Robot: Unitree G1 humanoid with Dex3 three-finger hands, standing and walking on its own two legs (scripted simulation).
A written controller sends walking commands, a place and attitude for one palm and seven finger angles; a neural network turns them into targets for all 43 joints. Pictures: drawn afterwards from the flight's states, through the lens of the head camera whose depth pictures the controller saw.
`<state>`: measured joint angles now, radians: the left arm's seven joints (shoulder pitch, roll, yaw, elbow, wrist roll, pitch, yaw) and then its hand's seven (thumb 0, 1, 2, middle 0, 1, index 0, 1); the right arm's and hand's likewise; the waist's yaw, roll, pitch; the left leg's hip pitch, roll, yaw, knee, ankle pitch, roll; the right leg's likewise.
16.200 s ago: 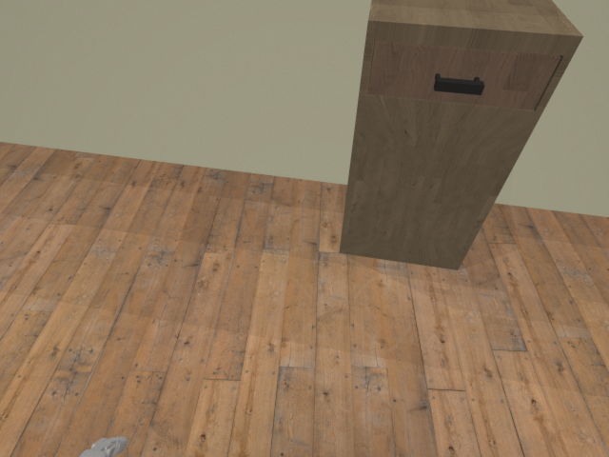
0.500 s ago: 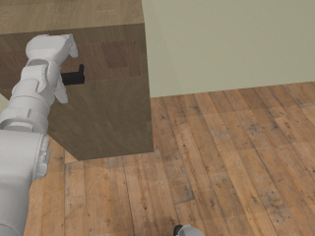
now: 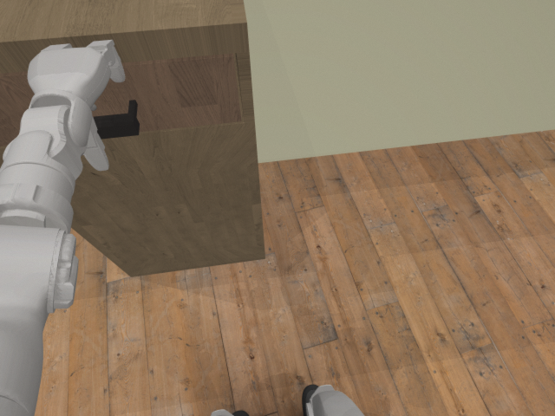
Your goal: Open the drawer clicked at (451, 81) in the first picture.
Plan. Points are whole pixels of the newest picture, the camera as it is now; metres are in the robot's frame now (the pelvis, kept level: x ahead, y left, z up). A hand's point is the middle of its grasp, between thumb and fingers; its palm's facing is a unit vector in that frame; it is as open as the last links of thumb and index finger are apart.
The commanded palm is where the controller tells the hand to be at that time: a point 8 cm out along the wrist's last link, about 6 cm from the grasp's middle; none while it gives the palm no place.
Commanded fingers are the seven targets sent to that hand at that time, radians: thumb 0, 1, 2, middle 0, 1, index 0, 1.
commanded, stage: move the hooked fingers above the handle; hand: left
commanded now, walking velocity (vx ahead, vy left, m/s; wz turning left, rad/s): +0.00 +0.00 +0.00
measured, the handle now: (100, 118) +0.59 +0.22 +0.05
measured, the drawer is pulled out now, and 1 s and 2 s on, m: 0.00 0.00 0.00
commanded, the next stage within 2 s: none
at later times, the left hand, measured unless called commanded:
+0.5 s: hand (92, 107) +0.55 +0.20 +0.11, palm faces -0.01 -0.01 -1.00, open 13.6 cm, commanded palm +0.54 +0.24 +0.15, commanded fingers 0.00 -0.50 0.30 -0.30 -1.20 -0.30 -1.20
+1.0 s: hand (92, 107) +0.55 +0.20 +0.11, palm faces -0.01 -0.01 -1.00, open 13.6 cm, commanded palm +0.53 +0.24 +0.15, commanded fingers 0.00 -0.50 0.30 -0.30 -1.20 -0.30 -1.20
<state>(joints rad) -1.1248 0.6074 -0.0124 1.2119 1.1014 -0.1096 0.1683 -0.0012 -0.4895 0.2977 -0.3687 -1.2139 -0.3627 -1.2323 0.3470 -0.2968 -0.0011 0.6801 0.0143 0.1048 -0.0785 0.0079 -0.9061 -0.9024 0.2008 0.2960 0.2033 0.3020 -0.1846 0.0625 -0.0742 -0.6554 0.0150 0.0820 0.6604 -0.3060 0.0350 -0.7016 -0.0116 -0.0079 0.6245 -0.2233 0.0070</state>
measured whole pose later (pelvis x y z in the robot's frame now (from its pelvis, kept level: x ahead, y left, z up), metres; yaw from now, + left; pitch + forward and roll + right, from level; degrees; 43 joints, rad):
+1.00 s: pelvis -0.01 +0.00 -0.01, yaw +0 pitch +18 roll +0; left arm -1.16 0.61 -0.03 1.24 1.10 -0.11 0.18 0.00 -0.49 0.30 -0.36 -1.24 -0.36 -1.24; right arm 0.35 -0.30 0.01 0.68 0.01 0.10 -0.08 0.01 -0.91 -0.90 0.20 0.30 0.20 0.30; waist -0.19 0.06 -0.08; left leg -0.70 0.01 0.08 0.70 -0.32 0.04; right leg -0.74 -0.01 -0.01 0.66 -0.23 0.01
